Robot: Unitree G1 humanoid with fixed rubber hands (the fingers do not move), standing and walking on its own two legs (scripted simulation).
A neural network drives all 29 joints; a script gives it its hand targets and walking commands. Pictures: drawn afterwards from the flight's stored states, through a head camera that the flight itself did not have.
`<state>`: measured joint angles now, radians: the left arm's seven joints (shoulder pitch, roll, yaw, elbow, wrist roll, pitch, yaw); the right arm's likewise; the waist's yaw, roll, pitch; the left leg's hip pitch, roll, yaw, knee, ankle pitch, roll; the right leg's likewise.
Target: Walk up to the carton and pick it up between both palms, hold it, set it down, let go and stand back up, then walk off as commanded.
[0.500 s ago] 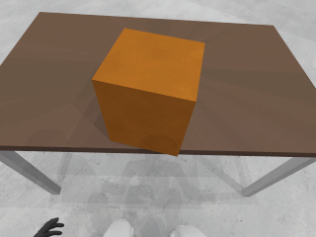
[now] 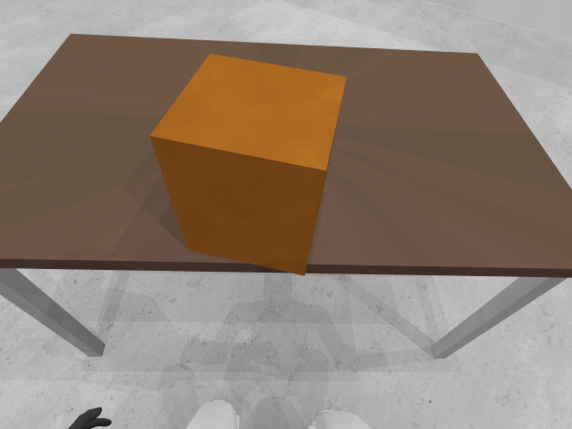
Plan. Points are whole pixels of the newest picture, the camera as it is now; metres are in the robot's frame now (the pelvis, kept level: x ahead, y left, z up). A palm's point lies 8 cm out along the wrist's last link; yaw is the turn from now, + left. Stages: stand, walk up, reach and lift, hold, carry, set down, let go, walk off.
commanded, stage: walk up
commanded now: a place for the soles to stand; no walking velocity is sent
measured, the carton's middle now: (259, 170) +0.47 +0.07 +0.07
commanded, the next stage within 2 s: reach and lift in 0.88 s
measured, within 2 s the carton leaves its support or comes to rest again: neither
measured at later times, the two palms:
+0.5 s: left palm out of the picture +0.07 +0.33 -0.12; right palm out of the picture +0.08 -0.31 -0.06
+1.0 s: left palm (66, 409) +0.14 +0.32 -0.10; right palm out of the picture +0.12 -0.30 -0.07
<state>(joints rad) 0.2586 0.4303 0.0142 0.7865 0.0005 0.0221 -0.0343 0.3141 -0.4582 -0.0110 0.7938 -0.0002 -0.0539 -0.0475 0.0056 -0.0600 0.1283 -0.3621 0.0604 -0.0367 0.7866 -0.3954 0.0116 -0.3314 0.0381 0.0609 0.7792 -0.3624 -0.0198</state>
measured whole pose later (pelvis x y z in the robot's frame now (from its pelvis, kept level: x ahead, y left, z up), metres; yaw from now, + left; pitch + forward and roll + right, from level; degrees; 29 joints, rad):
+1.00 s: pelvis +0.00 +0.02 -0.01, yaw +0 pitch -5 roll +0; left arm 0.12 0.43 0.01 0.54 0.00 0.40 0.01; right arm 0.13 -0.42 -0.04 0.92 -0.04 -0.18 0.02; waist 0.01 -0.06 0.16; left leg -0.36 0.04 -0.04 0.81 -0.38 -0.04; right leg -0.34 0.02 0.06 0.83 -0.41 -0.01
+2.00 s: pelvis +0.00 +0.02 +0.03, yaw +0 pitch -5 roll +0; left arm 0.17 0.42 0.01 0.11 -0.03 0.29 -0.09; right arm 0.43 -0.10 -0.02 0.03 0.01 0.06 -0.16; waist 0.00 -0.09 0.16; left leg -0.16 0.04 -0.02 0.42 -0.18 -0.05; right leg -0.16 0.01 0.07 0.47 -0.22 0.01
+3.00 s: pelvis +0.04 +0.02 +0.03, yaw +0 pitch -1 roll +0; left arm 0.11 0.47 0.04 -0.05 -0.22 0.20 -0.16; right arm 0.29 0.02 0.14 -0.23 0.10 0.18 -0.32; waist 0.00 -0.08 0.08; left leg -0.16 0.04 -0.02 0.39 -0.20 -0.05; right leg -0.16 0.00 0.07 0.43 -0.25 0.01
